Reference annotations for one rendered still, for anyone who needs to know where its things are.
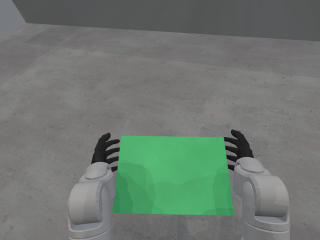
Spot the right robot hand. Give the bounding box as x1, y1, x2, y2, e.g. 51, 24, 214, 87
223, 129, 254, 171

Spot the carton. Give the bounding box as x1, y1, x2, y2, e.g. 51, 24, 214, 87
112, 136, 235, 216

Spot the right robot forearm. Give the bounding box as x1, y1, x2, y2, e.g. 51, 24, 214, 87
232, 157, 290, 240

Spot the left robot hand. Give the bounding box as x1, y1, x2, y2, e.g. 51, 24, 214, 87
91, 133, 120, 172

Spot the left robot forearm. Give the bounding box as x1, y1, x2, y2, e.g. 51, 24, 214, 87
67, 162, 117, 240

